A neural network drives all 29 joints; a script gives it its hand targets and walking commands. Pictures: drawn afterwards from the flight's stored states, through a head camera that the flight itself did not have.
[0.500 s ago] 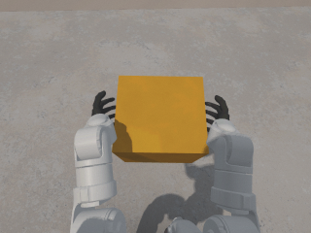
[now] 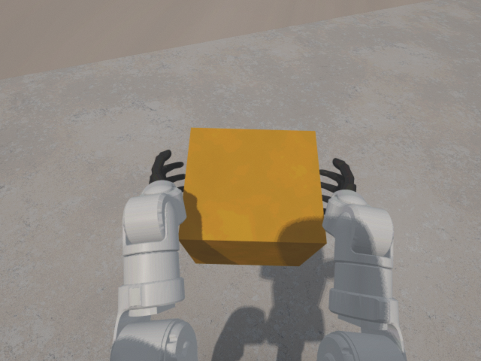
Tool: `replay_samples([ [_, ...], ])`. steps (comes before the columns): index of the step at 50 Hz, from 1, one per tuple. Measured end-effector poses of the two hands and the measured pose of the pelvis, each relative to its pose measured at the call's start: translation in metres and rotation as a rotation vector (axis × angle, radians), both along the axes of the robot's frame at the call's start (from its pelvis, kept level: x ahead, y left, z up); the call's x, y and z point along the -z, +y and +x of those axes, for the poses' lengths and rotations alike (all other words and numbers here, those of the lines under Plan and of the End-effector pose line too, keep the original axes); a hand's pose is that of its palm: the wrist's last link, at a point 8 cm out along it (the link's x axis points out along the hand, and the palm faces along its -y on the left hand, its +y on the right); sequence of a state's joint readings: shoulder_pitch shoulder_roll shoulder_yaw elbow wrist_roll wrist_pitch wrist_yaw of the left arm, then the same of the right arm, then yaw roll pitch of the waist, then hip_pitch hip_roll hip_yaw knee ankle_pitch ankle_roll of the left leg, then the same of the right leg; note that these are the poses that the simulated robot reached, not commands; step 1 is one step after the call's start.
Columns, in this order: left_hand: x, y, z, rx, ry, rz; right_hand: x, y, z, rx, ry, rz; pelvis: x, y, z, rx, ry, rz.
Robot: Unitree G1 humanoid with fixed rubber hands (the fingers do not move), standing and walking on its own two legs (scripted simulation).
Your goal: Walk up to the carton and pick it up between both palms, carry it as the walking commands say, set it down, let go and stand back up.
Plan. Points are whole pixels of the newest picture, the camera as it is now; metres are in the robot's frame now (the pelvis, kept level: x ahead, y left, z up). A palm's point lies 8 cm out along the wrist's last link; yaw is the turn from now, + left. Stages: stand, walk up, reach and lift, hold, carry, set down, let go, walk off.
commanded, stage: carry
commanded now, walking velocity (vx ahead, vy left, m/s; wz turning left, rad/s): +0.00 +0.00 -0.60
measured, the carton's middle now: (250, 203) +0.38 -0.01 +0.04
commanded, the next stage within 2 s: none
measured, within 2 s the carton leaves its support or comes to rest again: neither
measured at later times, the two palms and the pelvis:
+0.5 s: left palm (251, 209) +0.32 -0.01 +0.11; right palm (448, 276) +0.21 -0.27 +0.10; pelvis -0.06 -0.02 +0.01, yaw -18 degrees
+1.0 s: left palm (310, 256) +0.24 -0.08 +0.11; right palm out of the picture +0.07 -0.31 +0.11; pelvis -0.13 -0.01 +0.00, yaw -35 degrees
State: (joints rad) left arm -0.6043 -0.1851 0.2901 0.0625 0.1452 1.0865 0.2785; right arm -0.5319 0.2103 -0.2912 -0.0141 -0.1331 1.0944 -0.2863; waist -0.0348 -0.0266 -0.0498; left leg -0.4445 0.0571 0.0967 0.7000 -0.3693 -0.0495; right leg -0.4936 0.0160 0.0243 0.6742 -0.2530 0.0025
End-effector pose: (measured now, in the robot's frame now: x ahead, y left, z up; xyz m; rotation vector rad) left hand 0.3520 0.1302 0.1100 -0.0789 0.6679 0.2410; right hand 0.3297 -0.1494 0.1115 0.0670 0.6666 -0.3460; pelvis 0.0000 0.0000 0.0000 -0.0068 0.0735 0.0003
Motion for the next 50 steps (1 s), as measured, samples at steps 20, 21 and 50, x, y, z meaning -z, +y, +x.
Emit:
replay_samples([
  [20,0.0,-0.107,-0.026,0.228,0.02,0.041,0.007,-0.096,-0.086,0.217,0.022,0.029,-0.006,-0.027,-0.046,0.252,-0.006,0.004],
  [21,0.0,-0.114,-0.028,0.245,0.025,0.042,0.008,-0.101,-0.093,0.238,0.026,0.035,-0.006,-0.026,-0.049,0.262,-0.007,0.009],
  [50,-0.004,-0.212,-0.111,0.579,0.002,0.041,0.002,-0.157,-0.257,0.556,0.013,0.013,-0.005,-0.006,-0.128,0.616,-0.011,-0.017],
])
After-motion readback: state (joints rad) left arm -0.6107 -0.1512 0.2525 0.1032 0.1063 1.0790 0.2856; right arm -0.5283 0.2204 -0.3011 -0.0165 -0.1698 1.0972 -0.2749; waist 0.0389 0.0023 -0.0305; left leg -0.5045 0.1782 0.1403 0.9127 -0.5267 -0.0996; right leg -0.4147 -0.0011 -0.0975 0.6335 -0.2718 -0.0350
